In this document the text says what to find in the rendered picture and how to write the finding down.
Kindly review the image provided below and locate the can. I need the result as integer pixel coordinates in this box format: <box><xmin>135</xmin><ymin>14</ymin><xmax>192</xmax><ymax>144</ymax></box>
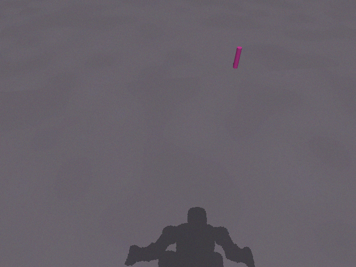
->
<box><xmin>233</xmin><ymin>46</ymin><xmax>242</xmax><ymax>68</ymax></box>

